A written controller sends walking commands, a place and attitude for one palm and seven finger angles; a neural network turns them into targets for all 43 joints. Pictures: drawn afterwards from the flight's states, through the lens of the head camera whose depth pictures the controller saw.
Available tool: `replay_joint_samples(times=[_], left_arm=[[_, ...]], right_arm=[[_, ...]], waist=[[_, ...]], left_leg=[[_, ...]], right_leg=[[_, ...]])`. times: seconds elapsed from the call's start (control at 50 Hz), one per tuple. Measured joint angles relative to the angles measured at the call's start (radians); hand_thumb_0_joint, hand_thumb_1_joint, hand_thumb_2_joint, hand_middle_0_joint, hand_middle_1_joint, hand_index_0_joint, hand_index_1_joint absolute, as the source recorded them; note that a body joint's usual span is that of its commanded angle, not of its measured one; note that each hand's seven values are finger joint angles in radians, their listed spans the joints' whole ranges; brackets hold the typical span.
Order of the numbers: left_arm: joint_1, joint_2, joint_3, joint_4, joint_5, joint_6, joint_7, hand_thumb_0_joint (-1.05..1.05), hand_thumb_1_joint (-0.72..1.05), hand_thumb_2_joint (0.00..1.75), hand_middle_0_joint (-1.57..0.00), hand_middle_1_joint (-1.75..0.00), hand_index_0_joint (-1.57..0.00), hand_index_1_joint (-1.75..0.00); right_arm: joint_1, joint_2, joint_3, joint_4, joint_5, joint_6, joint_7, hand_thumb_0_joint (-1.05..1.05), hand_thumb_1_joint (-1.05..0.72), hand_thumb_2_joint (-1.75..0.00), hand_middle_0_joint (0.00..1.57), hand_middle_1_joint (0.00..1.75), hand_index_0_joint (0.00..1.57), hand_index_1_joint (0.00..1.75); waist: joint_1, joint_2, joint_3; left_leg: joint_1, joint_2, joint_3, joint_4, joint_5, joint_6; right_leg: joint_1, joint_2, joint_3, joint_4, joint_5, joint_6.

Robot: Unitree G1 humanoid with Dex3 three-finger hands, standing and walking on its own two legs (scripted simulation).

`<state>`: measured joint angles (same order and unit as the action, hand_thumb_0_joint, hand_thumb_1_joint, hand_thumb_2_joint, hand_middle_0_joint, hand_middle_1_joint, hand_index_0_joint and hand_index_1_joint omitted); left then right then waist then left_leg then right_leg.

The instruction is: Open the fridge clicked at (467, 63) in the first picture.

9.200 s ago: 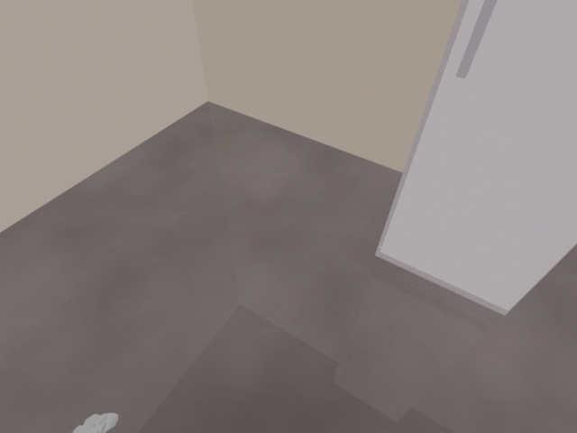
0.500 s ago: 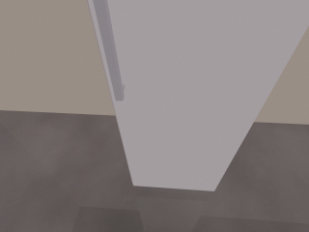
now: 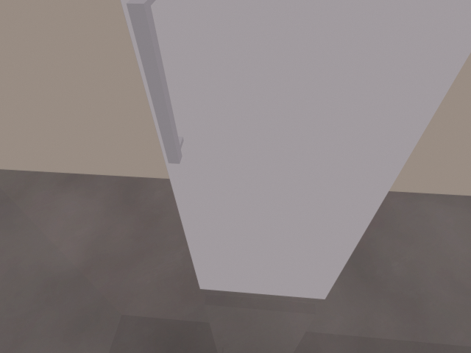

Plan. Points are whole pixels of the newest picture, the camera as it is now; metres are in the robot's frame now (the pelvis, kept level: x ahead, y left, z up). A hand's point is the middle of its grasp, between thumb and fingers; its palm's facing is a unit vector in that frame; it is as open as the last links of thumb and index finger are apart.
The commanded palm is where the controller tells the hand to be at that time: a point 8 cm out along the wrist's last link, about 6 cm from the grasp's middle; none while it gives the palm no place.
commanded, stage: look again from close up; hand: left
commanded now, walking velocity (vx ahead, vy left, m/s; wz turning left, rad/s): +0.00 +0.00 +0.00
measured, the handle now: (164, 90) +0.46 +0.14 +0.24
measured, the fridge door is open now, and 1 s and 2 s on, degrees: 0 0 0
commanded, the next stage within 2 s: raise the hand to about handle height in 1.46 s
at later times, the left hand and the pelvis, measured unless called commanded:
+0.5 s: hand out of the picture +0.02 +0.17 -0.17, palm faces +0.01 -0.98 -0.22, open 7.4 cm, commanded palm none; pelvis +0.00 -0.01 +0.00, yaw +0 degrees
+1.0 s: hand out of the picture +0.03 +0.18 -0.17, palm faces +0.00 -0.97 -0.23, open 7.4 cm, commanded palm none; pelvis +0.00 -0.01 +0.00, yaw +0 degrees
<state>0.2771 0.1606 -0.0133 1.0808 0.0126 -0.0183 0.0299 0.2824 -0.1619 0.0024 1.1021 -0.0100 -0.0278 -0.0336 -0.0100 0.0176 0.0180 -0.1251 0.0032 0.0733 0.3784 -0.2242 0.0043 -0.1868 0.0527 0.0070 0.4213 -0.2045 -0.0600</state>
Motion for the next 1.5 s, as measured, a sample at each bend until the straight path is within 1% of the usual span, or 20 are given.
replay_joint_samples(times=[0.42, 0.68, 1.5], left_arm=[[0.0, 0.004, 0.004, 0.002, -0.001, -0.002, -0.006, 0.01, 0.91, 0.9, -0.2, -0.3, -0.2, -0.3], [-0.015, 0.02, 0.007, -0.001, 0.0, -0.003, -0.007, 0.01, 0.9, 0.9, -0.2, -0.3, -0.2, -0.3], [-0.056, 0.06, 0.003, 0.008, 0.001, -0.005, -0.014, 0.01, 0.9, 0.9, -0.2, -0.3, -0.2, -0.3]], right_arm=[[0.015, -0.017, -0.004, 0.019, -0.002, 0.005, 0.001, 0.0, -0.91, -0.9, 0.2, 0.3, 0.2, 0.3], [0.004, -0.025, -0.004, 0.017, -0.004, 0.006, 0.002, 0.0, -0.91, -0.9, 0.2, 0.3, 0.2, 0.3], [-0.055, -0.048, 0.005, 0.031, -0.004, -0.003, 0.009, 0.0, -0.91, -0.9, 0.2, 0.3, 0.2, 0.3]], waist=[[-0.001, -0.005, 0.013], [-0.001, -0.01, 0.012], [0.004, -0.023, 0.02]], left_leg=[[0.008, 0.019, -0.007, -0.008, 0.004, -0.018], [0.009, 0.027, -0.01, -0.005, 0.003, -0.022], [0.024, 0.002, -0.003, -0.03, 0.001, 0.002]], right_leg=[[0.014, 0.019, -0.007, -0.021, 0.009, -0.019], [0.024, 0.026, -0.01, -0.038, 0.017, -0.022], [0.032, 0.003, 0.0, -0.045, 0.008, 0.003]])
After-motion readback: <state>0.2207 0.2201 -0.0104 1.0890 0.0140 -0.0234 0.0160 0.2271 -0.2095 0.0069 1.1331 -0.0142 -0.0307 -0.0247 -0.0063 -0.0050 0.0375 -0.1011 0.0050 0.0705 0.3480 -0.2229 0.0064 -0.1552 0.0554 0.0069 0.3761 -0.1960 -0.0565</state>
